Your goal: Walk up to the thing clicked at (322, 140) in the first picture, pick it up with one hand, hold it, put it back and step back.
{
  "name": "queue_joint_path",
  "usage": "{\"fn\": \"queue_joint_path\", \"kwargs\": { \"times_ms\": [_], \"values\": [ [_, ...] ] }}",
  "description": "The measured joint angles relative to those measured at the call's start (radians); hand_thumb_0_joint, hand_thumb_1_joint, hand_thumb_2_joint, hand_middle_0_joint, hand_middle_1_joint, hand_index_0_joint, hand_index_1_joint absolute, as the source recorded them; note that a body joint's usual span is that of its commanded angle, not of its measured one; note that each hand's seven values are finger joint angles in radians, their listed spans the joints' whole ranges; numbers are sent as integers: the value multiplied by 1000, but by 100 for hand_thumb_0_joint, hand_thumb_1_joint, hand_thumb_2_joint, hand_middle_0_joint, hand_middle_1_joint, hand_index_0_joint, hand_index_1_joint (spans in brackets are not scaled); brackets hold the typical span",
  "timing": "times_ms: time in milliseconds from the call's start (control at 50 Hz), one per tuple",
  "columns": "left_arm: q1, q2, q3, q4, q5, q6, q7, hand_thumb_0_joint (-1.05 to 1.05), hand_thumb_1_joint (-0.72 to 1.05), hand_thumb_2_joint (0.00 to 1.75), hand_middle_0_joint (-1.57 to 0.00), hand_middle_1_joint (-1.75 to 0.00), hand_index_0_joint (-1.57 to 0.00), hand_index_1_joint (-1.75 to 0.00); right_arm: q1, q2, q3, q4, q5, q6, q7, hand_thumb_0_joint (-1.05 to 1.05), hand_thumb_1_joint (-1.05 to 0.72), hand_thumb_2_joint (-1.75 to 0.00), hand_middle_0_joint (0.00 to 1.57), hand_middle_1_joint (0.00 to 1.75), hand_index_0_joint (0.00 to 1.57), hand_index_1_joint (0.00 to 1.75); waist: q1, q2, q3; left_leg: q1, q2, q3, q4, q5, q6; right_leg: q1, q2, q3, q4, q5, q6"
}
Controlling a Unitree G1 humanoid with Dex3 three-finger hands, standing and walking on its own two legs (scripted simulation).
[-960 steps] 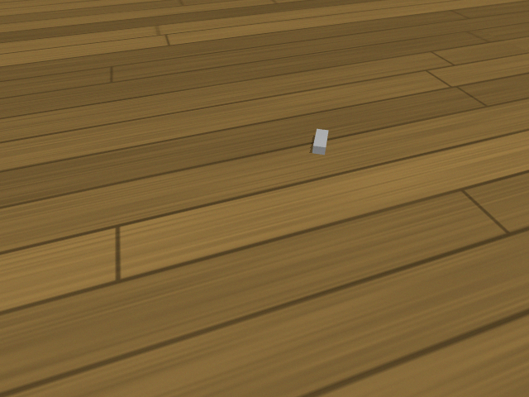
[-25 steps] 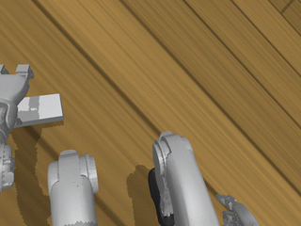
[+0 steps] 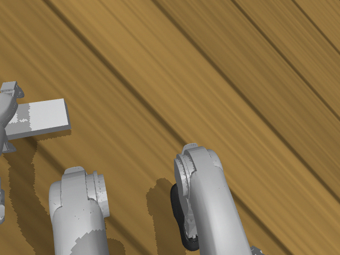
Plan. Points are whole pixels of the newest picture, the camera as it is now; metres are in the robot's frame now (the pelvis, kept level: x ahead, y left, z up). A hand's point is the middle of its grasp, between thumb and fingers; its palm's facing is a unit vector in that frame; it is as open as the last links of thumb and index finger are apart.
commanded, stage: rest palm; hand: left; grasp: from above
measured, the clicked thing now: (31, 119) +0.47 +0.29 -0.29
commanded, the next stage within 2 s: close in 0.72 s
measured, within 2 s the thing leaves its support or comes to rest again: neither
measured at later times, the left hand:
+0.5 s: hand (22, 114) +0.47 +0.29 -0.25, palm faces -0.40 -0.12 -0.91, open 13.9 cm
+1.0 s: hand (28, 122) +0.45 +0.28 -0.26, palm faces -0.41 -0.08 -0.91, open 13.5 cm
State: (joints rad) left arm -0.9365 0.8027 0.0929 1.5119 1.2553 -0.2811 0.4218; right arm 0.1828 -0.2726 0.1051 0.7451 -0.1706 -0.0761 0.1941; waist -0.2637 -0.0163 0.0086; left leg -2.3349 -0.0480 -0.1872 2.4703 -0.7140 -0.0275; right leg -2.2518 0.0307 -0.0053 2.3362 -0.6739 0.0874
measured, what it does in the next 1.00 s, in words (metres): stands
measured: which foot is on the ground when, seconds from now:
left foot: down 0.00-1.00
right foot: down 0.00-1.00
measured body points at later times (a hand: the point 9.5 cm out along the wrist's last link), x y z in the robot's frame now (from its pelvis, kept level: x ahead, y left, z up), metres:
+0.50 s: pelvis +0.00 +0.01 -0.02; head +0.27 +0.10 +0.33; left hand +0.49 +0.30 -0.19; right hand +0.03 -0.26 -0.09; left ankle +0.07 +0.13 -0.29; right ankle +0.11 -0.15 -0.28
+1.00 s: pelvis +0.00 +0.01 -0.03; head +0.25 +0.13 +0.33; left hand +0.47 +0.28 -0.21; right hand +0.03 -0.26 -0.07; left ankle +0.07 +0.13 -0.29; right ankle +0.11 -0.15 -0.28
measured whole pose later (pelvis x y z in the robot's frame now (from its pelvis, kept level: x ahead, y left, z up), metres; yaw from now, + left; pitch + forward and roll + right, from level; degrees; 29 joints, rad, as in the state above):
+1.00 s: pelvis +0.00 +0.01 -0.03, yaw -5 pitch +26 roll -16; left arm -1.01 0.94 0.11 1.80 1.41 -0.26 0.72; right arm 0.09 -0.34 0.22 0.73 -0.29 -0.22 0.30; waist -0.38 -0.11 0.11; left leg -2.34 -0.03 -0.27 2.60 -0.74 -0.01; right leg -2.23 0.07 -0.08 2.38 -0.66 0.07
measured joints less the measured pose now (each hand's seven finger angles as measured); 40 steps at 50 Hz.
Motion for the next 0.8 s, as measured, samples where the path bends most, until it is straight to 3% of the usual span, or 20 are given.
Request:
{"fn": "queue_joint_path", "kwargs": {
  "times_ms": [140,220,280,360,440,500,620,720,800],
  "values": [
    [-48,38,30,133,107,-52,127,0,-51,98,-8,-104,-9,-104,-59,-28,15,-17,-27,-21,0,0,-90,-90,21,30,20,30,-45,-42,11,-8,2,-22,36,0,-5,-7,12,-17,20,12,-10],
    [-70,59,42,193,158,-28,207,0,-49,97,-8,-104,-9,-103,-80,-38,24,-14,-52,-40,11,0,-90,-90,20,30,20,30,-73,-64,21,-17,3,-31,58,0,-5,-15,19,-22,34,16,-10],
    [-83,68,45,221,170,12,250,0,-48,96,-8,-104,-9,-103,-85,-42,31,-7,-68,-58,24,0,-90,-90,20,30,20,30,-90,-72,31,-26,3,-35,73,-2,-3,-21,22,-24,44,17,-7],
    [-97,77,51,241,155,64,270,0,-47,95,-8,-104,-10,-103,-80,-46,41,0,-77,-84,48,0,-90,-90,20,30,20,30,-104,-70,46,-36,5,-39,89,-8,2,-29,26,-27,53,15,-10],
    [-109,93,79,236,118,94,256,0,-47,95,-8,-104,-10,-102,-66,-47,55,-1,-81,-106,71,0,-90,-90,20,30,20,30,-110,-60,65,-40,8,-41,100,-18,7,-31,27,-30,58,11,-10],
    [-108,115,110,235,86,105,235,0,-47,95,-8,-103,-9,-102,-56,-46,65,-5,-83,-112,82,0,-90,-90,20,30,20,30,-114,-49,78,-42,10,-46,107,-25,10,-30,28,-34,59,7,-4],
    [-82,134,105,225,34,92,163,0,-48,94,-7,-104,-9,-102,-33,-38,84,-14,-87,-112,91,0,-90,-90,20,30,20,30,-106,-42,100,-35,9,-53,108,-31,9,-20,23,-41,56,3,-4],
    [-63,144,79,205,36,34,133,0,-49,95,-8,-103,-9,-103,-33,-37,111,-19,-94,-109,93,0,-90,-90,21,30,20,30,-96,-61,119,-15,8,-63,108,-31,6,2,22,-50,50,5,1],
    [-58,152,68,203,67,-18,163,0,-50,97,-8,-103,-9,-103,-44,-42,119,-18,-101,-108,90,0,-90,-90,21,30,20,30,-95,-78,118,-6,8,-75,115,-31,5,14,26,-60,48,10,-1]
  ]
}}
